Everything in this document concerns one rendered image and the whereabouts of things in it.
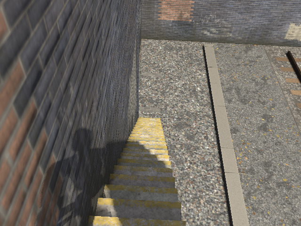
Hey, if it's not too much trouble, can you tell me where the stairs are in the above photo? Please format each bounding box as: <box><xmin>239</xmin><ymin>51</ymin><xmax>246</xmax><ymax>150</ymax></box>
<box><xmin>87</xmin><ymin>117</ymin><xmax>186</xmax><ymax>226</ymax></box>

